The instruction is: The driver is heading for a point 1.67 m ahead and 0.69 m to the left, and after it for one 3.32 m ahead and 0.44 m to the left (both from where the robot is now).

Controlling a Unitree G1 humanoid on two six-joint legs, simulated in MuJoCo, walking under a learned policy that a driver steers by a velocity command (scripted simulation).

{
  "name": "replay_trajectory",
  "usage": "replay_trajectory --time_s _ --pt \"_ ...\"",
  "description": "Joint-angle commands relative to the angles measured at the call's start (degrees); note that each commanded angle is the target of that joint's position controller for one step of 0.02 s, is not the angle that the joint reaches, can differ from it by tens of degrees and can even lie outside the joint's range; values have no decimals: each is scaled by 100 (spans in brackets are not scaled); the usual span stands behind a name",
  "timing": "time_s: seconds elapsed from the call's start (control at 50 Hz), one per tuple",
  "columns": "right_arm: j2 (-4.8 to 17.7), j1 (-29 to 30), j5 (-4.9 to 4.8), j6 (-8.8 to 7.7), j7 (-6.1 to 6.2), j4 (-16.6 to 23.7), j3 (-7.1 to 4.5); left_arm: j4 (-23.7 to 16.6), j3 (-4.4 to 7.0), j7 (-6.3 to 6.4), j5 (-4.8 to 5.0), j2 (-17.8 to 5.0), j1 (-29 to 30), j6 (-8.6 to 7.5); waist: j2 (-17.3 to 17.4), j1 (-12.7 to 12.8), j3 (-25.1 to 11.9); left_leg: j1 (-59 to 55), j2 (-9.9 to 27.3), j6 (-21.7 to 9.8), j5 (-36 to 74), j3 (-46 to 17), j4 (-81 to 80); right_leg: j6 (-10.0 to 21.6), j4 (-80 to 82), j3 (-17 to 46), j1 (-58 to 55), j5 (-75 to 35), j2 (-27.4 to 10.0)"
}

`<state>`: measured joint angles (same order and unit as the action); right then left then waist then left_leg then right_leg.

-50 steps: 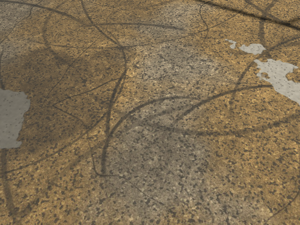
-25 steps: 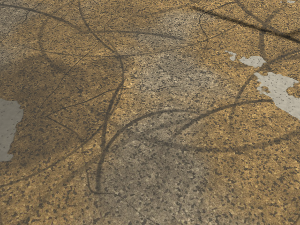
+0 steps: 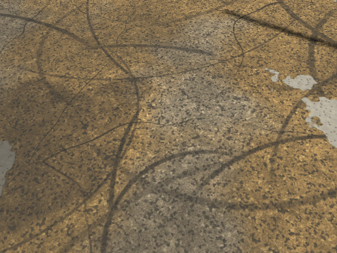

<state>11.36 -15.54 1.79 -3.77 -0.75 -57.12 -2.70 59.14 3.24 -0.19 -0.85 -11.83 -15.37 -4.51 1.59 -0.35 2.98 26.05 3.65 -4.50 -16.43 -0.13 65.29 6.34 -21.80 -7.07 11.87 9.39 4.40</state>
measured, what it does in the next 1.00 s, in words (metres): walks ahead: left foot, then right foot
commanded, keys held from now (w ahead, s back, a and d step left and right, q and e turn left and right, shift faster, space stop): w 0.42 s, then w+q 0.58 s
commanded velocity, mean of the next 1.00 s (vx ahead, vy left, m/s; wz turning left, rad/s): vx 0.50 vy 0.00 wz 0.22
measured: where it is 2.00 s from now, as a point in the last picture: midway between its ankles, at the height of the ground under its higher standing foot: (120, 148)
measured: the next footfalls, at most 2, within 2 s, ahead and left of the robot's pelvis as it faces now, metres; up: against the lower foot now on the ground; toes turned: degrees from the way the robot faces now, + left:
left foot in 0.38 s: +0.38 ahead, +0.13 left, +0.00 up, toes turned +4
right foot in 0.92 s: +0.69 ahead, -0.04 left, +0.00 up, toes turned +12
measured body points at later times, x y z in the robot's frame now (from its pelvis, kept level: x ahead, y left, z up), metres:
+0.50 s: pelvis +0.28 +0.06 -0.01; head +0.31 +0.07 +0.44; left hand +0.27 +0.30 -0.16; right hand +0.38 -0.19 -0.13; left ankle +0.34 +0.12 -0.74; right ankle +0.16 -0.07 -0.64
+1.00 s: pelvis +0.55 +0.03 -0.01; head +0.59 +0.02 +0.44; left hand +0.68 +0.31 -0.10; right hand +0.61 -0.24 -0.15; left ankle +0.39 +0.11 -0.66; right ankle +0.65 -0.05 -0.74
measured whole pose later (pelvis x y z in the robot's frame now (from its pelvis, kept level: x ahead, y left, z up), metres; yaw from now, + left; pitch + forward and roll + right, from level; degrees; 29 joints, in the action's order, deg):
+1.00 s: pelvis +0.55 +0.03 -0.01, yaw +15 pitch +1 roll +1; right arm 15.1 -21.2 0.3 -3.0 0.0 -53.3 -4.9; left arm 45.6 2.3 0.2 -2.5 -13.0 -3.9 -4.6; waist 1.1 -3.7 2.5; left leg 15.2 -3.7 -5.0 -24.7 -4.1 59.2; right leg 2.2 -30.9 -3.2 22.7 9.7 -0.6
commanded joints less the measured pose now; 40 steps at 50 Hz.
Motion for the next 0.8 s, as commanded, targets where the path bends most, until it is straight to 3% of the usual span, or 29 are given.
replay_trajectory --time_s 0.02,0.08,0.14,0.26,0.32,0.34,0.36,0.38,0.4,0.42,0.44,0.46,0.5,0.52,0.58,0.66,0.8 --pt "173 -441 47 136 -61 140 -55 -111 37 33 7 -495 -340 -160 -391 -206 119 468 312 134 386 -56 -352 677 1613 1552 64 -111 -1614" --pt "275 422 19 170 -95 455 -70 -86 17 29 13 -532 -668 -156 -364 -29 315 1110 410 300 974 62 -1137 678 1811 1407 -267 -204 -1565" --pt "212 1065 -28 150 -116 673 -31 -49 -6 29 25 -526 -972 -160 -370 147 336 1176 314 375 1467 214 -2029 584 1753 1141 -618 -781 -1465" --pt "241 1915 -47 83 -116 1019 1 133 -20 91 -39 -567 -1521 -143 -496 413 373 1182 36 206 1446 437 -3036 559 1315 935 -1676 -2086 -1639" --pt "348 1707 -50 12 -85 1048 -47 147 12 138 -74 -692 -1354 -120 -596 193 255 566 -208 -54 845 540 -3414 432 722 805 -1953 -3473 -1749" --pt "430 1271 -43 -16 -46 923 -95 141 30 144 -80 -759 -1262 -111 -654 -7 22 -52 -406 -165 650 622 -3530 352 200 730 -1930 -4309 -1720" --pt "525 404 -17 -63 3 636 -165 133 36 133 -55 -787 -1150 -85 -540 -396 -414 -1078 -595 -301 845 728 -3909 242 -772 557 -1756 -4629 -1551" --pt "815 -638 96 -121 68 327 -277 44 -5 119 -8 -692 -1084 -89 -357 -771 -1028 -2625 -135 -515 880 241 -3940 126 -2064 420 -812 -3601 -1329" --pt "1493 -1453 226 -128 112 235 -457 -176 -129 39 248 -158 -1526 -97 869 -766 -1971 -4534 1662 -1202 191 -2325 -4178 -195 -4353 22 1238 -766 -516" --pt "1430 -1211 51 -43 41 225 -449 -130 -11 42 150 -486 -1467 -99 748 -637 -2129 -4488 2057 -1402 369 -3815 -4891 -135 -5348 759 2040 1947 -60" --pt "1223 -525 -71 -18 16 298 -381 -284 57 39 62 -628 -937 -86 352 -353 -1200 -3695 1760 -1244 195 -2956 -4934 -78 -5496 992 2440 1479 -473" --pt "834 -112 -95 -41 -10 361 -273 -386 32 9 19 -540 -596 -130 97 -235 -625 -2911 1510 -1117 511 -2332 -5146 -85 -5184 942 2445 1025 -704" --pt "437 99 -135 -87 7 268 -145 -419 31 -30 -123 -380 -518 -45 176 114 -165 -1956 932 -800 1119 -1528 -5440 -190 -4495 874 2000 673 -991" --pt "391 25 -137 -114 21 216 -119 -409 19 -62 -161 -288 -586 27 209 200 -188 -1781 806 -784 1333 -1347 -5502 -273 -4315 835 1795 622 -1010" --pt "683 -344 -168 -177 64 109 -179 -625 17 -111 -182 -282 -210 147 129 249 -87 -1609 660 -952 1714 -1156 -5667 -546 -3809 687 1973 369 -1024" --pt "749 -706 -157 -142 57 118 -197 -1089 6 -110 -119 -395 929 182 156 -8 175 -1691 535 -958 1539 -1179 -5846 -814 -2620 626 2449 -404 -1038" --pt "896 -1237 -91 -80 97 176 -267 -1663 -55 -106 -22 -470 2080 114 299 -394 83 -2477 561 -832 2379 -1404 -5222 -798 -1388 702 2357 -757 -748"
